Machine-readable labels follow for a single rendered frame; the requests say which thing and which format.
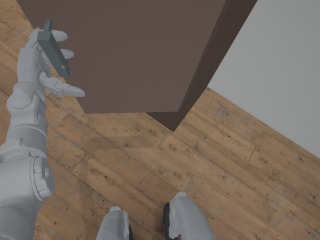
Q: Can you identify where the robot left forearm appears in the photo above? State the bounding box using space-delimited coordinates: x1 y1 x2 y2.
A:
0 82 48 163

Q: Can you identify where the cupboard door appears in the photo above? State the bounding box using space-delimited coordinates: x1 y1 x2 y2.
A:
16 0 226 114

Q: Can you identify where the robot left upper arm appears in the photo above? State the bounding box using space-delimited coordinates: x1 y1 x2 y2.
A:
0 155 56 240

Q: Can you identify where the robot thigh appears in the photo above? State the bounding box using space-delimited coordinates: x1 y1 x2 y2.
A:
96 210 130 240
169 196 216 240

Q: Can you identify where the robot left thigh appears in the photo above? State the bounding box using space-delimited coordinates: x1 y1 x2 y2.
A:
96 210 130 240

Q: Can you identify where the left robot hand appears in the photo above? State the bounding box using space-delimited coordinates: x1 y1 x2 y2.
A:
17 27 85 98

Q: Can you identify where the handle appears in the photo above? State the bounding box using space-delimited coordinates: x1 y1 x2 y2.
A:
37 18 71 77

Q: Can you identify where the robot right thigh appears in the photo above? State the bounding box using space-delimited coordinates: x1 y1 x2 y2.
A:
169 196 216 240

